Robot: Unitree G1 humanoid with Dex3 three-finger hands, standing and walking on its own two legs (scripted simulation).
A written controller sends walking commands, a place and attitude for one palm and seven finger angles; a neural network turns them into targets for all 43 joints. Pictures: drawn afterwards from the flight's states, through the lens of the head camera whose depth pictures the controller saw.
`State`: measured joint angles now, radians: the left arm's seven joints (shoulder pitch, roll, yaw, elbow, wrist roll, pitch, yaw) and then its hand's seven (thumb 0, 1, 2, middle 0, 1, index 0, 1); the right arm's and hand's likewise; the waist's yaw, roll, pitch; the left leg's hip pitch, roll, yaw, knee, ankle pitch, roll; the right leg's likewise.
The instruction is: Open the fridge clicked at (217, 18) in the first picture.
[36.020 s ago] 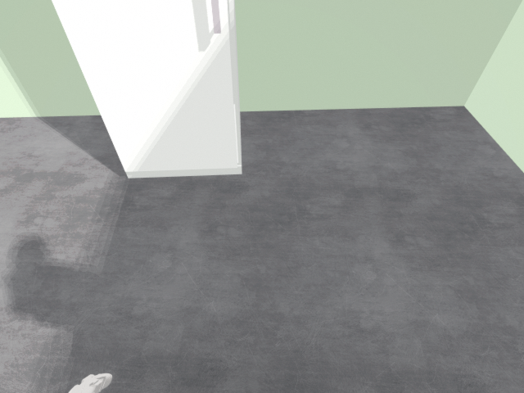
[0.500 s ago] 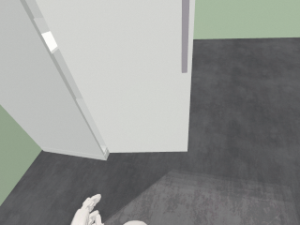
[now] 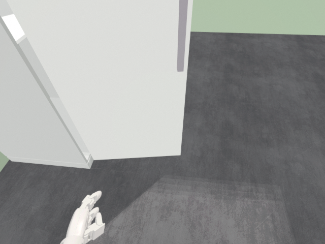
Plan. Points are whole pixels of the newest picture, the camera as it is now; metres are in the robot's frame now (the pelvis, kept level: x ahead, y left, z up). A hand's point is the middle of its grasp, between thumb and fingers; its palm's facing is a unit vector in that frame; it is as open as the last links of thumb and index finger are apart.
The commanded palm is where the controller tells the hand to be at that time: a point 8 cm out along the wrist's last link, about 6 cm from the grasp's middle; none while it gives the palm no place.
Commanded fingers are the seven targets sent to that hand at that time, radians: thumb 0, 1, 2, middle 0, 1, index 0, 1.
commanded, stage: stop stepping back and stand still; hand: right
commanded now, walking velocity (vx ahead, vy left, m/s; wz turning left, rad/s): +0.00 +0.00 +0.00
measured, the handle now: (182, 8) +0.74 -0.01 +0.25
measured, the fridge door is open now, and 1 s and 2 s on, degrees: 80 80 80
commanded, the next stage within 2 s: let the arm hang, fingers relaxed in 0.34 s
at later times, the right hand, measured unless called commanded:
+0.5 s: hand (320, 181) +0.24 -0.27 +0.12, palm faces +0.27 +0.80 -0.53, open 7.4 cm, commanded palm none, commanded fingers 0.00 -0.90 -0.90 0.20 0.30 0.20 0.30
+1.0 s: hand out of the picture -0.07 -0.20 -0.16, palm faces +0.05 +0.98 -0.19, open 7.3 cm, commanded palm none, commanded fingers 0.00 -0.90 -0.90 0.20 0.30 0.20 0.30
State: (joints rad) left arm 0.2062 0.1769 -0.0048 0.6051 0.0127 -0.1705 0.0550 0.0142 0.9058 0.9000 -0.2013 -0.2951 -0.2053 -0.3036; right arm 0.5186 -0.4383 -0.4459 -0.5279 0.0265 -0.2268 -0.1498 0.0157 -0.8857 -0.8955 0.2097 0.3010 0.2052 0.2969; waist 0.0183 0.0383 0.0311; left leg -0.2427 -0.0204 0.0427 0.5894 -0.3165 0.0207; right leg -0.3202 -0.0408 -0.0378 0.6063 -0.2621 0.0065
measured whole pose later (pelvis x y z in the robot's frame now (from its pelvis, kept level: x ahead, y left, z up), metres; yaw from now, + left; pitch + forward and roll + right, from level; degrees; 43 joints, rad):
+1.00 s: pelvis -0.01 -0.02 +0.01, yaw -1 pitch +0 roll +1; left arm 0.33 0.14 -0.01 1.11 0.03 0.03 0.03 0.01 0.91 0.90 -0.20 -0.29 -0.20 -0.30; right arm 0.35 -0.18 -0.01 1.16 -0.01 0.02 -0.02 0.00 -0.94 -0.89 0.20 0.30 0.20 0.29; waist -0.01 0.00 0.06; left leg -0.19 0.00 0.06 0.41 -0.22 0.01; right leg -0.27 0.00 0.00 0.46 -0.18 -0.03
